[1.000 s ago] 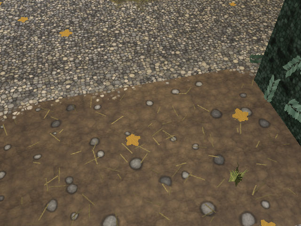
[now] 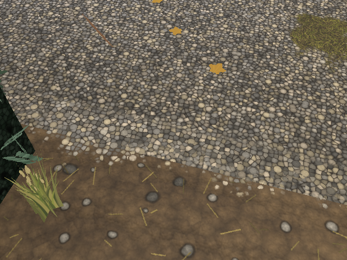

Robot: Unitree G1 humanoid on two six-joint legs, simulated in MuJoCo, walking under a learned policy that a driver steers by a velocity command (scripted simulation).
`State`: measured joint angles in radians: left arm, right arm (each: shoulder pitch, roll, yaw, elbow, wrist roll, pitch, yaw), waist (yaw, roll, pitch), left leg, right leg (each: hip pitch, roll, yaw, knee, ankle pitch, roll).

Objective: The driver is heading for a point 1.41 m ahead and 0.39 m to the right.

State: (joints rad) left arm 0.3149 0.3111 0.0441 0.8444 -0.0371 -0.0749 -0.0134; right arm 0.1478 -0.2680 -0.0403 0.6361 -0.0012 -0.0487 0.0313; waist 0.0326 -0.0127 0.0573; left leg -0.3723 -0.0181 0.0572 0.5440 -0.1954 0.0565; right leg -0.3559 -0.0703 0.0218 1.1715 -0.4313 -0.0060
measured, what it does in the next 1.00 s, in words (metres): walks ahead, turning right: right foot, then left foot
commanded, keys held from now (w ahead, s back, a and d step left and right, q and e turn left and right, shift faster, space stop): w+e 0.80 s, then w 0.04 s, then w+q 0.16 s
